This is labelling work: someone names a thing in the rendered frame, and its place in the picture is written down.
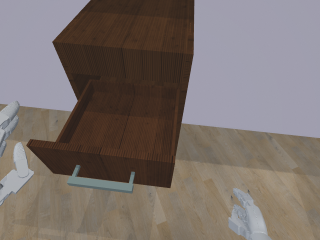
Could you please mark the robot left hand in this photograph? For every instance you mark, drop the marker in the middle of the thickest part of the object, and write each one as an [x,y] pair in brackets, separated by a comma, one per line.
[15,179]

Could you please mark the robot right hand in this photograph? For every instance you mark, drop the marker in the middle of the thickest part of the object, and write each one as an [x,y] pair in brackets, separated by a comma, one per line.
[250,220]

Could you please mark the cabinet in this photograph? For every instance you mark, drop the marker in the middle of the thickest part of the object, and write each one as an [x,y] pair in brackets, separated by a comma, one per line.
[148,42]

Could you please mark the drawer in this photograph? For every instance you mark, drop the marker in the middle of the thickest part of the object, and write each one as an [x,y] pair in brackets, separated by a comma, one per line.
[114,129]

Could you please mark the handle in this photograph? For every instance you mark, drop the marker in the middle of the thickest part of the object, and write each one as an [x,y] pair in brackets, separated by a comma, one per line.
[100,184]

